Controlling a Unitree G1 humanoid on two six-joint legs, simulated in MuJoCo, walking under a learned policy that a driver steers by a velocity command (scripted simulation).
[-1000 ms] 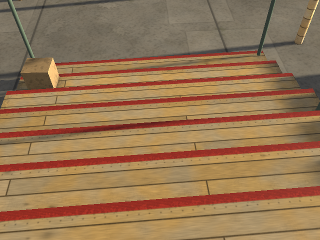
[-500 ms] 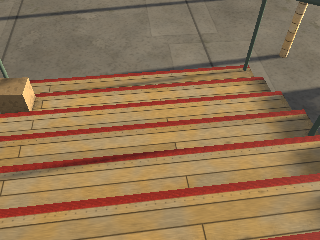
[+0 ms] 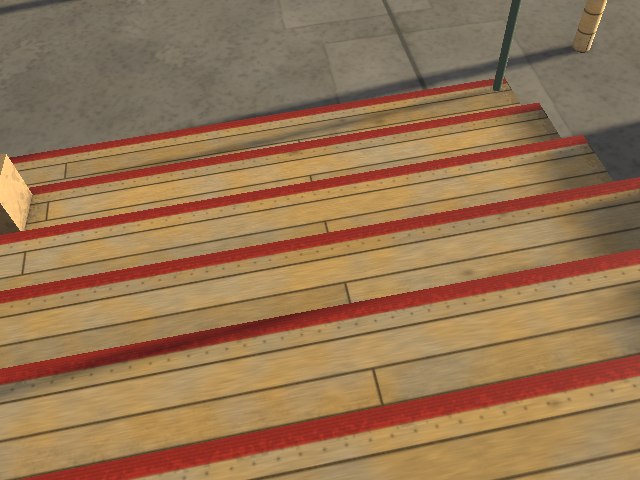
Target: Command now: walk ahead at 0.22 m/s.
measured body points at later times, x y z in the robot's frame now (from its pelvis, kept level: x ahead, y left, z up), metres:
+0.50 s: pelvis +0.08 +0.02 +0.01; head +0.07 +0.02 +0.46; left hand +0.08 +0.24 -0.15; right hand +0.10 -0.21 -0.15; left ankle +0.09 +0.11 -0.73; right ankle +0.08 -0.08 -0.73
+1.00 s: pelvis +0.16 +0.01 +0.00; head +0.16 +0.00 +0.45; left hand +0.05 +0.25 -0.14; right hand +0.23 -0.25 -0.14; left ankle +0.18 +0.12 -0.69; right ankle +0.08 -0.07 -0.73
